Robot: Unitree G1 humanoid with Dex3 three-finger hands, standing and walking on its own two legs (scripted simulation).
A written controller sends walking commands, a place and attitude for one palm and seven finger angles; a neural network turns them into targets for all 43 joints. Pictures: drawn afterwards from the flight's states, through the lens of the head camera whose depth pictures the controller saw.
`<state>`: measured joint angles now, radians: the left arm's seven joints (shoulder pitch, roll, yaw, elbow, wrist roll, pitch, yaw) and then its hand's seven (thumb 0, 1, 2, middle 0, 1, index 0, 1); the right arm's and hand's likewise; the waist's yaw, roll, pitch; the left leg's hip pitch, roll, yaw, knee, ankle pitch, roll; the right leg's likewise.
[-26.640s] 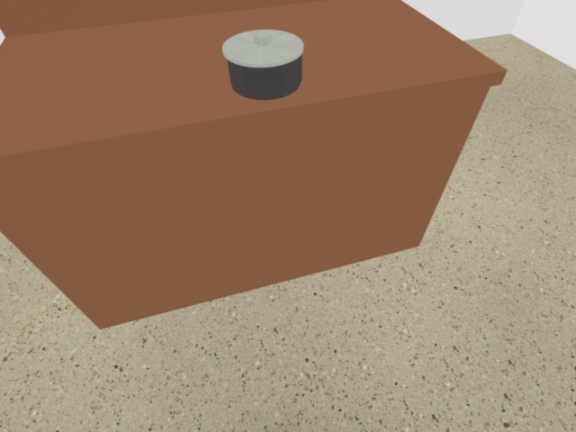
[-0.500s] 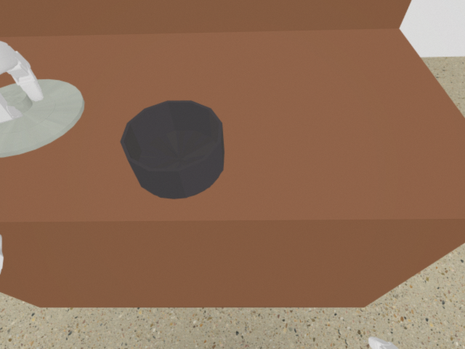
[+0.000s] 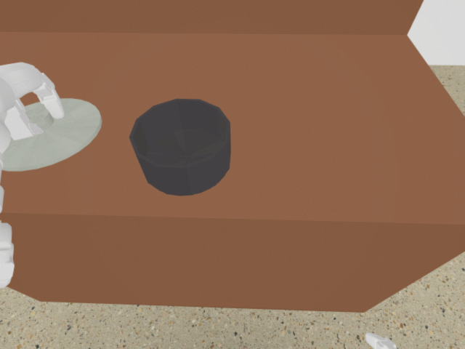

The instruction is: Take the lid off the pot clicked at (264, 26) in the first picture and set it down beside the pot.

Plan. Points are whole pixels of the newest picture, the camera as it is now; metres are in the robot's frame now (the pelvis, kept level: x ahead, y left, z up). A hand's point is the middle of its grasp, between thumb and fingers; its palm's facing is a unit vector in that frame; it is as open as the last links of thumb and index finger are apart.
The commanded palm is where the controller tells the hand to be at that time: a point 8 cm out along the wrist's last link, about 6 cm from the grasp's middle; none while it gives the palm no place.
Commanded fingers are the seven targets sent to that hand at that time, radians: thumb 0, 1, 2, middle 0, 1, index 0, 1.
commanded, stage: lower the lid onto the table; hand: left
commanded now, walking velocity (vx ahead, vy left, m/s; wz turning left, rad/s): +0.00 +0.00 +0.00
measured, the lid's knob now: (37, 119) +0.46 +0.33 +0.16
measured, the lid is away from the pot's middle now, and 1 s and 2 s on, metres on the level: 0.24 0.25 0.25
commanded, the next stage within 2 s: open the fingers wide in 1.32 s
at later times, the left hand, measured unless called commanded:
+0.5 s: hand (38, 133) +0.43 +0.32 +0.15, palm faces -0.39 -0.14 -0.91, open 7.3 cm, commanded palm +0.44 +0.32 +0.22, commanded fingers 0.00 0.57 1.14 -0.91 -0.92 -0.90 -0.92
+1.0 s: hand (41, 148) +0.43 +0.33 +0.11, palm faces -0.46 -0.15 -0.88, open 7.3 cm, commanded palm +0.45 +0.34 +0.18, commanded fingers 0.00 0.57 1.14 -0.91 -0.92 -0.90 -0.92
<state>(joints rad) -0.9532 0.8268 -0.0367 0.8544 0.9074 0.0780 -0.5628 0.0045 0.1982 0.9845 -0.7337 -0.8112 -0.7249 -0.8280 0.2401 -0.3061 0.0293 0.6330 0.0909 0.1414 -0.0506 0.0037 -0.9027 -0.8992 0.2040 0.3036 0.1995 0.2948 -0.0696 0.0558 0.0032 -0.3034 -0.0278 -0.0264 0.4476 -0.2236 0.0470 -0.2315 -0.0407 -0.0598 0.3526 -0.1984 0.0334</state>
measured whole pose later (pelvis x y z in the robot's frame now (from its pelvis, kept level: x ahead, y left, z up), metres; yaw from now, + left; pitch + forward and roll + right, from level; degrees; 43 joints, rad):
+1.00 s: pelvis +0.00 +0.01 +0.00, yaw -1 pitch +7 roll -2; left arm -0.90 0.82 -0.02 0.99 0.92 -0.04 -0.50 0.01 0.20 0.98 -0.73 -0.81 -0.72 -0.83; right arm 0.29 -0.31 0.02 0.66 0.08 0.15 -0.06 0.00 -0.90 -0.90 0.20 0.30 0.20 0.29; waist -0.10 0.04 -0.02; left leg -0.38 -0.03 -0.02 0.51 -0.25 0.06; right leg -0.30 -0.04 -0.05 0.39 -0.21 0.04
